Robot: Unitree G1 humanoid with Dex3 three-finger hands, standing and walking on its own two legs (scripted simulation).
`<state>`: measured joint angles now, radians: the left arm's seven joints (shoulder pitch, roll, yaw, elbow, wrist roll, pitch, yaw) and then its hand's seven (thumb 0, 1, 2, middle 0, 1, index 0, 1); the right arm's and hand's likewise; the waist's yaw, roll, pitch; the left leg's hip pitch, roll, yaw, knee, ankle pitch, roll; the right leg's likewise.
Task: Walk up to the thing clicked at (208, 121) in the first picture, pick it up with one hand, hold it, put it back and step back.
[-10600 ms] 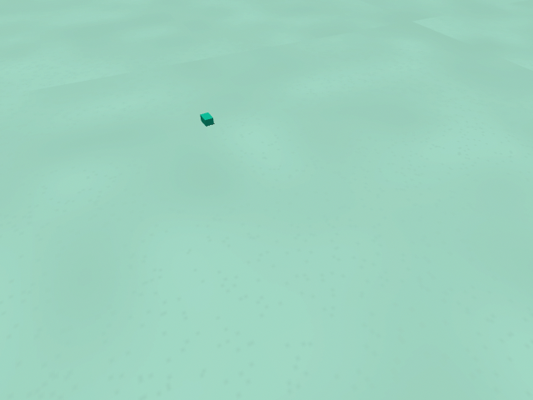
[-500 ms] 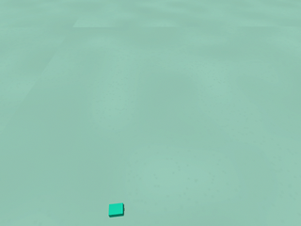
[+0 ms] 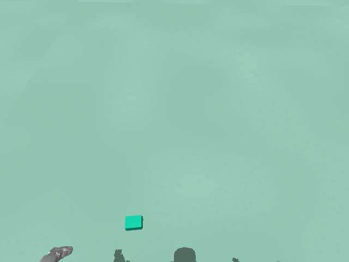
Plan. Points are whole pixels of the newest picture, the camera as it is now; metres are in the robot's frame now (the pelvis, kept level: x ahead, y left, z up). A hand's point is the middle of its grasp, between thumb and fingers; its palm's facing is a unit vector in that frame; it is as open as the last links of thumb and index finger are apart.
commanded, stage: rise first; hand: left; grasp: from above
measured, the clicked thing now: (133, 222) +0.43 +0.20 -0.74
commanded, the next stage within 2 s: none
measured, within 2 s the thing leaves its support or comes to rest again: neither
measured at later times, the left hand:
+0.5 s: hand out of the picture +0.14 +0.26 -0.22, palm faces -0.19 -0.86 -0.48, open 14.0 cm
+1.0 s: hand (95, 257) +0.23 +0.27 -0.39, palm faces -0.43 -0.47 -0.77, open 14.0 cm
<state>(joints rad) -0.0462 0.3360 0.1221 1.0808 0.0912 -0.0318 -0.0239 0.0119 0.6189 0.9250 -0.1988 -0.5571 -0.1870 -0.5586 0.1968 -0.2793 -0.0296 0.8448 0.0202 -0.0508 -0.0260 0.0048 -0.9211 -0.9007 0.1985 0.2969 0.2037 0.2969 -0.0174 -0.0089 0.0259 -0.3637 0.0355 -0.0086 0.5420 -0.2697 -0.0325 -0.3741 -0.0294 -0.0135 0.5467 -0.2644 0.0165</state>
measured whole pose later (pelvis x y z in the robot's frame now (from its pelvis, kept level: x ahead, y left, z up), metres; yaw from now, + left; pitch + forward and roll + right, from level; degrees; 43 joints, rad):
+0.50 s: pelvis +0.00 +0.02 -0.07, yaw +0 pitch +17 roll -2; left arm 0.23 0.29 0.11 0.51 0.30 0.17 0.03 0.00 -0.51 0.99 -0.10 -1.01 -0.08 -1.02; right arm 0.20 -0.24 -0.05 0.58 0.00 -0.11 0.00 0.01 -0.89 -0.89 0.20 0.30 0.20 0.30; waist -0.03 0.00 -0.11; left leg -0.88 0.03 -0.03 1.11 -0.53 -0.02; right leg -0.86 -0.03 -0.01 1.07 -0.50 0.04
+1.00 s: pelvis -0.05 +0.01 -0.24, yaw +0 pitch +33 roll -2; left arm -0.19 0.39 0.05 0.69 0.72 0.02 0.18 0.00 -0.50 0.98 -0.09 -1.04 -0.09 -1.04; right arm 0.07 -0.28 -0.06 0.63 0.00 -0.17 0.04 0.01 -0.88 -0.89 0.20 0.30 0.21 0.30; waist -0.04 0.02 -0.20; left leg -1.66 0.01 -0.06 1.78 -0.69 -0.03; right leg -1.65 -0.04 0.00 1.75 -0.67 0.04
